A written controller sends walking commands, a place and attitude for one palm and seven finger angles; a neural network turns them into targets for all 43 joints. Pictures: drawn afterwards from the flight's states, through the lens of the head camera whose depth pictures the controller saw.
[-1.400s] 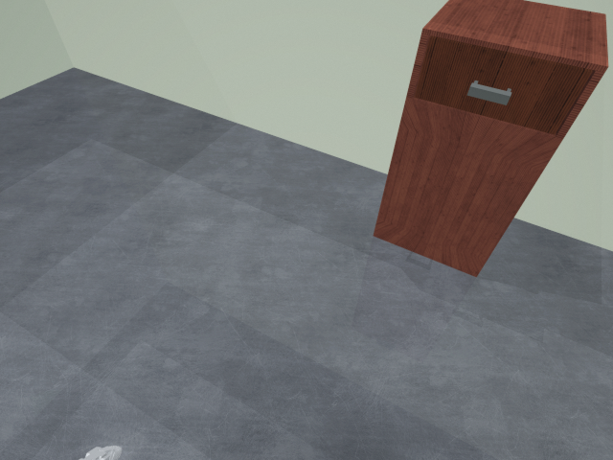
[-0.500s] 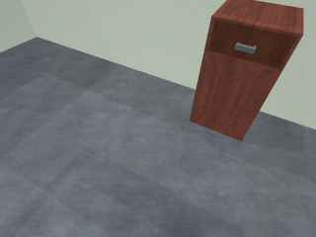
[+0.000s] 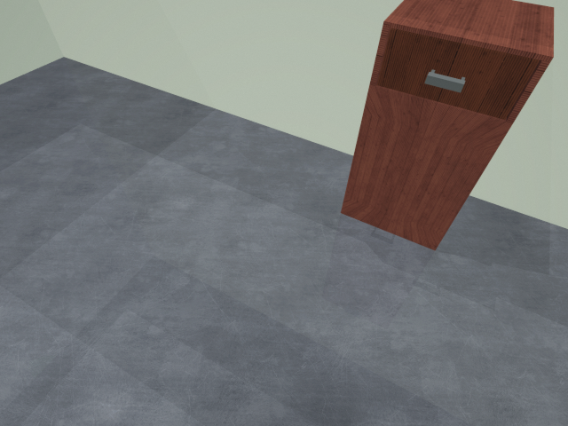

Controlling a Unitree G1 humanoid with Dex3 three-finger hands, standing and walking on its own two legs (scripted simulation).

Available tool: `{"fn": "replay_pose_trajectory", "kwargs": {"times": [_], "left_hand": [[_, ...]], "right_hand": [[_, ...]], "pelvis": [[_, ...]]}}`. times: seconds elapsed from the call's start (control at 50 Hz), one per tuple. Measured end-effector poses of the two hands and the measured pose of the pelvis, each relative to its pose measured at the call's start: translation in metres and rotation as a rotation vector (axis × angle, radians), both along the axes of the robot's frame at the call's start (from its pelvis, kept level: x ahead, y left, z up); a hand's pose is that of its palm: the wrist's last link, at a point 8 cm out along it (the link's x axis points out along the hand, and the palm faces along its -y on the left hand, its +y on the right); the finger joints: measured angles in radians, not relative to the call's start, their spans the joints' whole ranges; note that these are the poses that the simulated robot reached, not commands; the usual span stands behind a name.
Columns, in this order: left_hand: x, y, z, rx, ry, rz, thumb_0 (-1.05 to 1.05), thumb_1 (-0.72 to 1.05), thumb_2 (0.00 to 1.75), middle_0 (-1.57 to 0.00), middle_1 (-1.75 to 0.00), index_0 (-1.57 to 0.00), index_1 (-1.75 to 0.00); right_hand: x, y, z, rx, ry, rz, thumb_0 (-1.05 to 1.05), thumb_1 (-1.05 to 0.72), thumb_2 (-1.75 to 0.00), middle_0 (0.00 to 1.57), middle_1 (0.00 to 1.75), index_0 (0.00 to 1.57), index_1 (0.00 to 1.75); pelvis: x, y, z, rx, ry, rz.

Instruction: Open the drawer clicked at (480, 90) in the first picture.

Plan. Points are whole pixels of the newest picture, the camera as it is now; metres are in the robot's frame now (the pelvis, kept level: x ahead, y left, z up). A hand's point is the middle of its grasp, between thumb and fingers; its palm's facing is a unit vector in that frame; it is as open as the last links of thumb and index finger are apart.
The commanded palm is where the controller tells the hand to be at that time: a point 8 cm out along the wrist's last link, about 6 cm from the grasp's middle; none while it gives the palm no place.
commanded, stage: look at it before walking up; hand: left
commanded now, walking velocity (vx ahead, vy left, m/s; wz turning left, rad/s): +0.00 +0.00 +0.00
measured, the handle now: (446, 79) +1.06 -0.43 -0.01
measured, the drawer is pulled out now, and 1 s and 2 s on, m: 0.00 0.00 0.00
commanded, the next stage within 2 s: walk to a spot facing it in 0.04 s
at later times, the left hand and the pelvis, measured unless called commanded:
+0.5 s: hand out of the picture +0.07 +0.19 -0.18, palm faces -0.15 -0.95 -0.27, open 7.4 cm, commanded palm none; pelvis -0.01 -0.01 -0.02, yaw -10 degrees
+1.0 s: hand out of the picture +0.10 +0.16 -0.16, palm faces -0.31 -0.92 -0.22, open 7.4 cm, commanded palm none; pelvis +0.03 -0.02 +0.00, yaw -24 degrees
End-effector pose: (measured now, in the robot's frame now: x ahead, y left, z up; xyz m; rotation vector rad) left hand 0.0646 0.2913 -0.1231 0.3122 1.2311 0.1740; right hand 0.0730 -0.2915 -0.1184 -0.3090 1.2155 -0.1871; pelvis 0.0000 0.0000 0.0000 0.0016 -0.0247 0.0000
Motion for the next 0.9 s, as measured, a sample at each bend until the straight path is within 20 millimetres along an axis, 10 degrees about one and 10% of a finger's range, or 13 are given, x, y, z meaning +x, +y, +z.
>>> {"fn": "replay_pose_trajectory", "kwargs": {"times": [0.3,0.6,0.9], "left_hand": [[0.015,-0.007,-0.003,0.005,0.004,-0.017,0.01,0.91,0.90,-0.20,-0.30,-0.20,-0.30],[0.007,-0.076,-0.028,-0.042,0.057,-0.137,0.01,0.91,0.90,-0.20,-0.30,-0.20,-0.30],[0.019,-0.096,-0.003,-0.081,0.101,-0.229,0.01,0.91,0.90,-0.21,-0.30,-0.20,-0.30]], "right_hand": [[0.011,0.004,-0.004,0.007,-0.044,-0.037,0.01,-0.90,-0.90,0.20,0.30,0.20,0.30],[-0.064,0.003,-0.059,0.134,0.000,-0.244,0.01,-0.90,-0.90,0.20,0.30,0.20,0.30],[-0.077,-0.021,-0.013,0.081,-0.060,-0.369,0.01,-0.90,-0.90,0.20,0.30,0.20,0.30]], "pelvis": [[0.004,-0.002,-0.003,0.003,0.004,-0.049],[-0.015,-0.030,-0.033,0.027,0.002,-0.218],[0.004,-0.035,0.000,0.025,0.064,-0.371]]}}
